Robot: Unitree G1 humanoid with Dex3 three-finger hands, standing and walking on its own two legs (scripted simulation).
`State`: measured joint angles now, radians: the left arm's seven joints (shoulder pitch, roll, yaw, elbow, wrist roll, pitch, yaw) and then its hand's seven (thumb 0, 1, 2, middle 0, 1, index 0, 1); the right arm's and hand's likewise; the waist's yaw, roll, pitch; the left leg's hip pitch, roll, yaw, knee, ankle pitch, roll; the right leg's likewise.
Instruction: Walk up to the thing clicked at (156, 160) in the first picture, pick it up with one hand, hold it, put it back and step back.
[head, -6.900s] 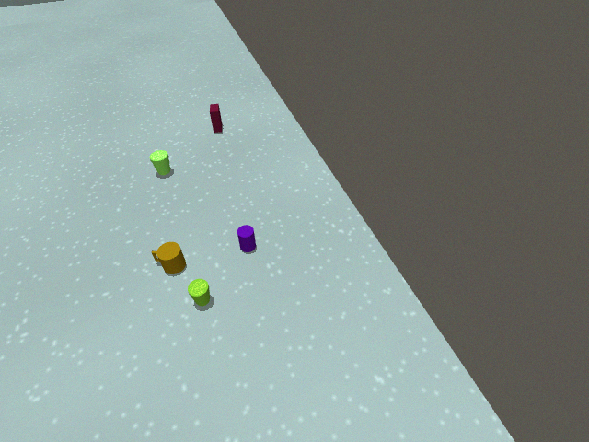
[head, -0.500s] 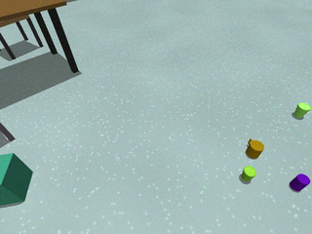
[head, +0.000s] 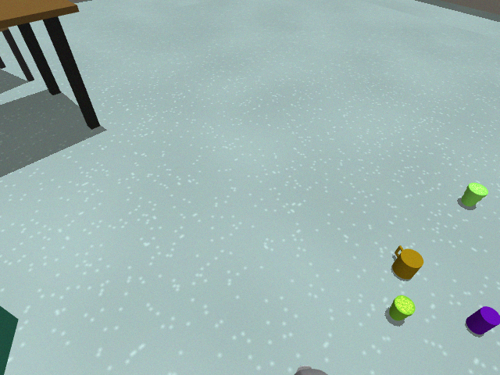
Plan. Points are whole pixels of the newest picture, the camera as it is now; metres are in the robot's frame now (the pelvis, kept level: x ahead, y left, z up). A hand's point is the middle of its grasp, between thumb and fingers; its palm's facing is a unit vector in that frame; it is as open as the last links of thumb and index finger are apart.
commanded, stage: walk up
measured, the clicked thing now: (472, 195) +1.12 -1.25 -0.72
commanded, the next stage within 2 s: none
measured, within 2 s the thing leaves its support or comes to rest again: neither
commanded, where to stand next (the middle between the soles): +0.92 -0.05 m, yaw +0 degrees
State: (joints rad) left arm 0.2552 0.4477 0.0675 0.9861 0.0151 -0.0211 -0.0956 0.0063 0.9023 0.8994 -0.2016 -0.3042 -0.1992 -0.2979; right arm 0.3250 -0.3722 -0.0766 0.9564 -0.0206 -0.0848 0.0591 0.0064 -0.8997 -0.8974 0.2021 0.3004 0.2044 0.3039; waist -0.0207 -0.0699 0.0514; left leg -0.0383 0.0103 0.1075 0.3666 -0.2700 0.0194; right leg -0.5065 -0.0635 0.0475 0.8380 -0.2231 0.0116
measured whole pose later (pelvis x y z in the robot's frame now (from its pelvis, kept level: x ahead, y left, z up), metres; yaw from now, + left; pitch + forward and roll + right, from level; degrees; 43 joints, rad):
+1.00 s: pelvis +0.48 -0.05 -0.01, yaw -2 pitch -3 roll +1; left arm 0.27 0.43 0.06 0.87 0.01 -0.04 -0.08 0.01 0.90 0.90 -0.20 -0.30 -0.20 -0.30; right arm 0.36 -0.39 -0.05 0.84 -0.01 -0.08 0.05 0.01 -0.90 -0.90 0.20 0.30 0.21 0.30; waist -0.03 -0.04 0.09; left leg -0.11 0.03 0.10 0.46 -0.29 0.00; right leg -0.49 -0.10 0.00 0.74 -0.23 -0.01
